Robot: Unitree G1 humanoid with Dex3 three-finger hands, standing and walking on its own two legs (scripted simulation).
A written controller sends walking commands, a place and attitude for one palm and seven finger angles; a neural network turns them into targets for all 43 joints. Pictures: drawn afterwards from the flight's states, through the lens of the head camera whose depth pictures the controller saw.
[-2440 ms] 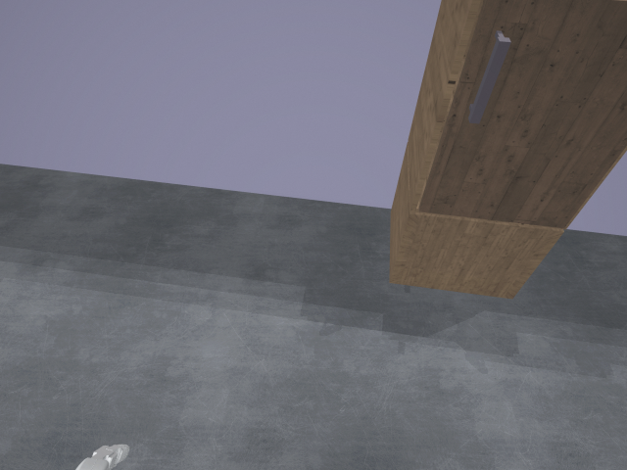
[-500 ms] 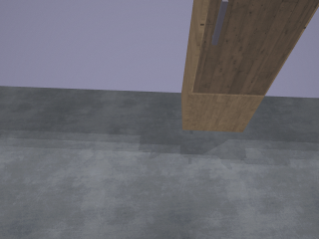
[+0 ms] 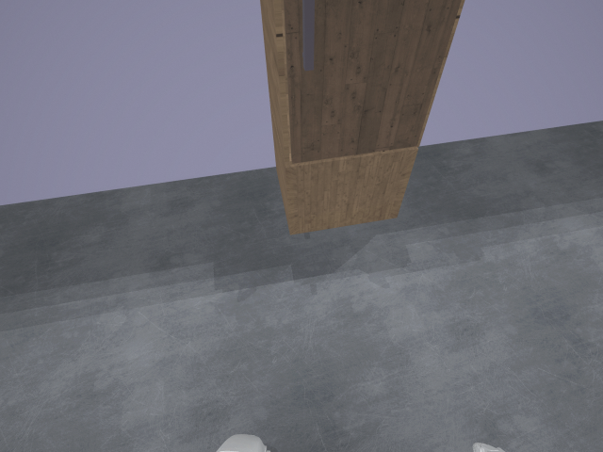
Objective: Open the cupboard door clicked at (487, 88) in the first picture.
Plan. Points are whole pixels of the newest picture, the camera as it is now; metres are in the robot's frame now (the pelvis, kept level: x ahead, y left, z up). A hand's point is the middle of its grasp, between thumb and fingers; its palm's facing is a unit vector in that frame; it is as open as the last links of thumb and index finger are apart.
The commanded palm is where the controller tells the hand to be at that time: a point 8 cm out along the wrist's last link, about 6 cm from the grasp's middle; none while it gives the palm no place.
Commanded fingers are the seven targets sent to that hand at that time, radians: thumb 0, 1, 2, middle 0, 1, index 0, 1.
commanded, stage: walk to a spot facing it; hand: left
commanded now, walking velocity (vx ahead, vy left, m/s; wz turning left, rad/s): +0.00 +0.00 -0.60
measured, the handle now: (306, 26) +0.95 +0.08 +0.09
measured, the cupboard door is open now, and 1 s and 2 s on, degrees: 0 0 0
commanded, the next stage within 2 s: none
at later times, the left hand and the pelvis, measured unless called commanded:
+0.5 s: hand out of the picture +0.10 +0.27 -0.17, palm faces -0.27 -0.94 -0.19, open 7.4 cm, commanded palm none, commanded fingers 0.00 0.90 0.90 -0.20 -0.30 -0.20 -0.30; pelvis -0.03 +0.08 +0.00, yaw -19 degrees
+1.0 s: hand (221, 447) +0.14 +0.14 -0.15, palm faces -0.56 -0.79 -0.24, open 7.4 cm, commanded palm none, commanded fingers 0.00 0.90 0.90 -0.20 -0.30 -0.20 -0.30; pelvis -0.05 +0.04 +0.00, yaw -36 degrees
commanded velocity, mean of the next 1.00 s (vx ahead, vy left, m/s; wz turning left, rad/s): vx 0.06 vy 0.00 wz -0.60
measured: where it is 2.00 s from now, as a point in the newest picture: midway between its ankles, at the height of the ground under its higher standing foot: (368, 450)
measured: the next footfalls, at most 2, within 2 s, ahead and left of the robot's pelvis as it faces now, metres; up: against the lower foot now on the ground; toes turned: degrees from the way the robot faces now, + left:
left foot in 0.20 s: +0.02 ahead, +0.15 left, +0.00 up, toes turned -8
right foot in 0.76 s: -0.08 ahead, -0.06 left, +0.00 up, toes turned -34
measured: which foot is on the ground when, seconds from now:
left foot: up 0.00-0.18, down 0.20-0.76, up 0.78-1.00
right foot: down 0.00-0.20, up 0.22-0.74, down 0.76-1.00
